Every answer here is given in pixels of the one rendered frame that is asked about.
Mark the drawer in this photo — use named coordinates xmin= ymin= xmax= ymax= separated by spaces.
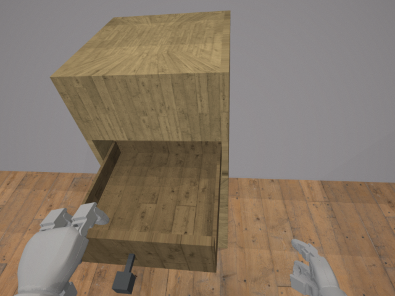
xmin=81 ymin=140 xmax=222 ymax=273

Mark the handle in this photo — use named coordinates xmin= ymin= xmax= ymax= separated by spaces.
xmin=112 ymin=253 xmax=136 ymax=294

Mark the robot right hand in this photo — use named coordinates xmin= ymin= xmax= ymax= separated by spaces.
xmin=290 ymin=239 xmax=340 ymax=296

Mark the robot left hand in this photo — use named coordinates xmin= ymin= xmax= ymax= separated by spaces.
xmin=17 ymin=202 xmax=109 ymax=296

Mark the cabinet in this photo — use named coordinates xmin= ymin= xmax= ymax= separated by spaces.
xmin=50 ymin=10 xmax=230 ymax=249

